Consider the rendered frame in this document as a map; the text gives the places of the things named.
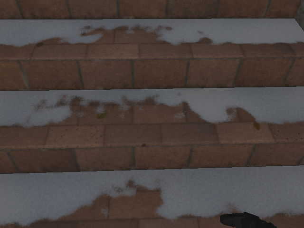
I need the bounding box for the right robot hand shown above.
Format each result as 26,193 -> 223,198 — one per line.
219,212 -> 277,228

